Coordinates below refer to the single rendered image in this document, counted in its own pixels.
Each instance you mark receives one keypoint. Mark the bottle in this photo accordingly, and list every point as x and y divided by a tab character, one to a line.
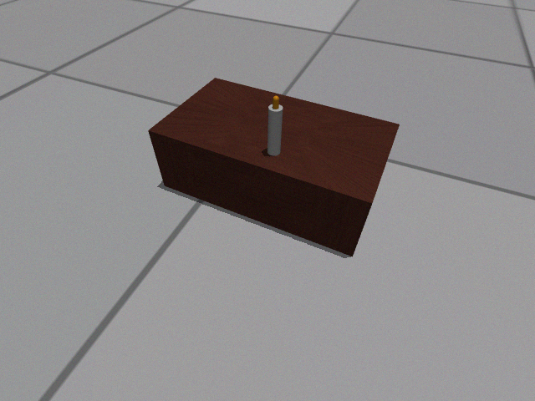
274	131

